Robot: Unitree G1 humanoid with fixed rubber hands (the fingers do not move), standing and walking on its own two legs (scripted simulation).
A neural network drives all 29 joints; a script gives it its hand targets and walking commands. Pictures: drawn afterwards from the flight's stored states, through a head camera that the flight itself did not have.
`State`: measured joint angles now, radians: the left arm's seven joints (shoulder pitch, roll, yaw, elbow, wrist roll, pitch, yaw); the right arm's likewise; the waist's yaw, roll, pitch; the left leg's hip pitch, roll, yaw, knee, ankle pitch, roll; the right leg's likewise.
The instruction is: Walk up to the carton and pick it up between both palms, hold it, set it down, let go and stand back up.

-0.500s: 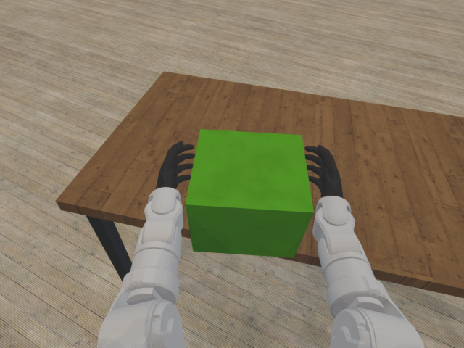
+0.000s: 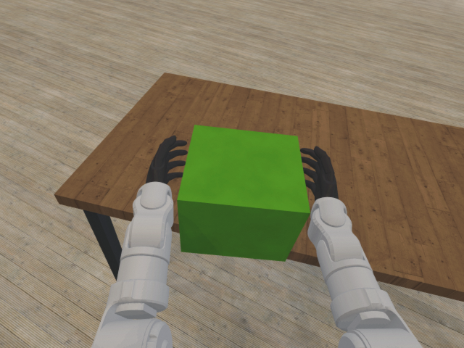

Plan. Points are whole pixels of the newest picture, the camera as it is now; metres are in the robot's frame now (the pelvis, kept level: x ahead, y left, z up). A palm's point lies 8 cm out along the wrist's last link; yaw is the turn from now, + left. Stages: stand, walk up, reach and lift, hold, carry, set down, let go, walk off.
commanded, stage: reach and lift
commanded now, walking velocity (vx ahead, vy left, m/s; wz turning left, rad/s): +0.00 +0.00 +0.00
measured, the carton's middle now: (239, 193) +0.38 +0.00 +0.08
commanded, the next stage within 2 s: hold in 1.08 s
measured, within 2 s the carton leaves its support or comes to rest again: neither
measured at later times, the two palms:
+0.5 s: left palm (153, 170) +0.37 +0.15 +0.14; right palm (323, 186) +0.35 -0.14 +0.14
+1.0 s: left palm (153, 165) +0.37 +0.14 +0.16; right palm (327, 182) +0.35 -0.14 +0.15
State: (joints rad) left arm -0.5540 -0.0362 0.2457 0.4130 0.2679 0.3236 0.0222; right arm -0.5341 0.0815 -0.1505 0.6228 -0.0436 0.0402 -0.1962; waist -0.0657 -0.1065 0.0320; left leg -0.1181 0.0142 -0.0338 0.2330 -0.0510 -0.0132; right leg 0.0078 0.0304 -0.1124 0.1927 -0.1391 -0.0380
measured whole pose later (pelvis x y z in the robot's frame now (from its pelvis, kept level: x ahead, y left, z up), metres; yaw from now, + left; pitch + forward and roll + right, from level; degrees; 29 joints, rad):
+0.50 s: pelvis +0.00 +0.01 +0.00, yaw -1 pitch -5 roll -1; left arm -0.52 -0.04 0.18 0.12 0.25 0.57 0.05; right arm -0.51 0.02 -0.05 0.37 0.06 0.24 -0.21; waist -0.07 -0.07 0.08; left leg -0.11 0.01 -0.01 0.27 -0.08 0.00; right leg 0.02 0.02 -0.09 0.19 -0.14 -0.02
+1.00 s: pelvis +0.00 +0.01 +0.00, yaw -1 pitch -6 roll -1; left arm -0.56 -0.04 0.22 0.11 0.28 0.62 0.02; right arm -0.55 0.02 -0.04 0.39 0.08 0.28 -0.23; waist -0.08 -0.08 0.09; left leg -0.09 0.01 -0.02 0.27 -0.07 -0.01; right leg 0.05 0.03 -0.10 0.20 -0.14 -0.03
